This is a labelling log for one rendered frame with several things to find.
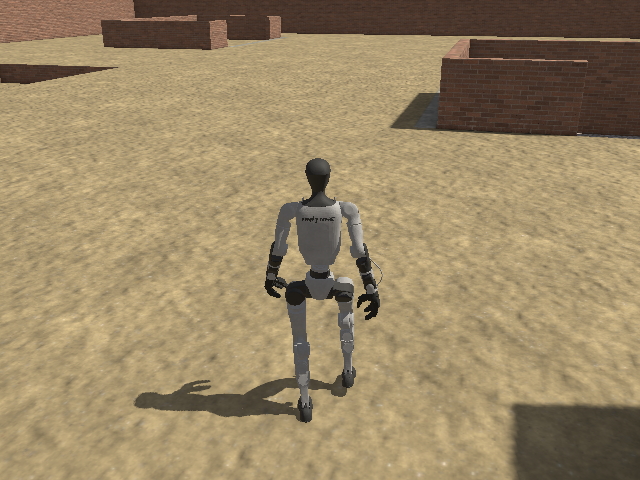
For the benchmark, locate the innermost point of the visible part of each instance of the right robot hand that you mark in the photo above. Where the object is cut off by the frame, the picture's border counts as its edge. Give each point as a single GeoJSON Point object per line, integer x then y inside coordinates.
{"type": "Point", "coordinates": [374, 305]}

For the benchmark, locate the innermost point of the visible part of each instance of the robot left upper arm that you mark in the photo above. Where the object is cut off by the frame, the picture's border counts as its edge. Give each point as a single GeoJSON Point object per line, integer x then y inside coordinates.
{"type": "Point", "coordinates": [287, 212]}

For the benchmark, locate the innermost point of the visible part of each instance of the robot right upper arm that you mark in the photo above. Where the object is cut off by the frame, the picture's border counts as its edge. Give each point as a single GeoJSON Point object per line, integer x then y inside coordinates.
{"type": "Point", "coordinates": [351, 212]}

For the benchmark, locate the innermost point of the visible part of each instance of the humanoid robot head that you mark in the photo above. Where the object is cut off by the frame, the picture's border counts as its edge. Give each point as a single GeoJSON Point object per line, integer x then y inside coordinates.
{"type": "Point", "coordinates": [318, 174]}

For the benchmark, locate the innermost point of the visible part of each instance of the robot right forearm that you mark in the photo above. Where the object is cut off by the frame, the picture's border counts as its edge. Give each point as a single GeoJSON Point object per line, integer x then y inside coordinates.
{"type": "Point", "coordinates": [366, 272]}

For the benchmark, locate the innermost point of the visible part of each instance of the robot right thigh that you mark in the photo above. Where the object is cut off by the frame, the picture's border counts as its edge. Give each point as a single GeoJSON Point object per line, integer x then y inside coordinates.
{"type": "Point", "coordinates": [343, 290]}

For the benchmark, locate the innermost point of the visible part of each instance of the robot left forearm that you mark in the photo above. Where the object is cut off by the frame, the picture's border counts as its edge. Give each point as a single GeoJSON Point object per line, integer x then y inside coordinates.
{"type": "Point", "coordinates": [273, 264]}

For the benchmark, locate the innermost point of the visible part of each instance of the left robot hand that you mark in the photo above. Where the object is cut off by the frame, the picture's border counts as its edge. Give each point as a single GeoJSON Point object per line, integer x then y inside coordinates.
{"type": "Point", "coordinates": [279, 283]}

